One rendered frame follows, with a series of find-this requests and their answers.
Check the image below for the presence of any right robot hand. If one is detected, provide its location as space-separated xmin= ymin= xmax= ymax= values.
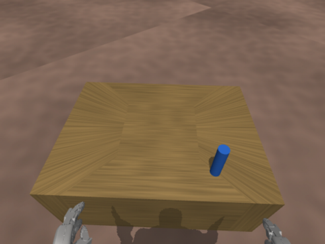
xmin=263 ymin=218 xmax=291 ymax=244

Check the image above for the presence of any left robot hand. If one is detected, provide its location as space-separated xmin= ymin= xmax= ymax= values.
xmin=53 ymin=202 xmax=92 ymax=244

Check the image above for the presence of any can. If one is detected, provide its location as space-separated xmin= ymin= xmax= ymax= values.
xmin=210 ymin=144 xmax=231 ymax=176

